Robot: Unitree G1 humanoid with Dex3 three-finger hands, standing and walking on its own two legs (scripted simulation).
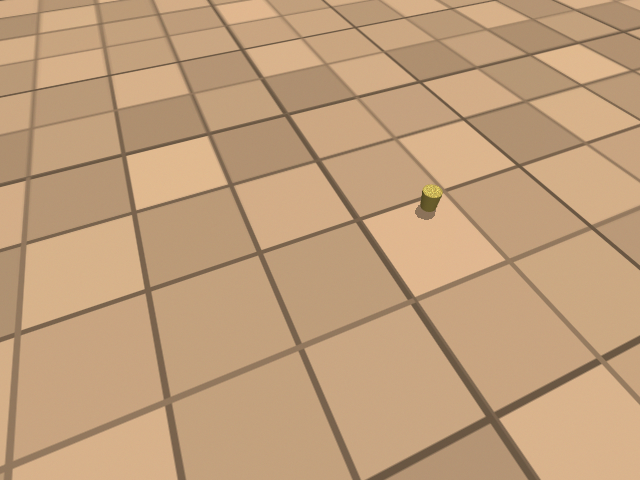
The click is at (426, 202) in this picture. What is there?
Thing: tapered cup
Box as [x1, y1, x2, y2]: [420, 184, 442, 211]
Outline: 436,185 429,184 423,187 420,205 426,211 432,211 436,207 441,196 442,191
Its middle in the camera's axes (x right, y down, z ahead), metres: +0.48 -0.17 +1.71
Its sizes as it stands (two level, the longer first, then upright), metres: 0.086 0.086 0.094
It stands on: the floor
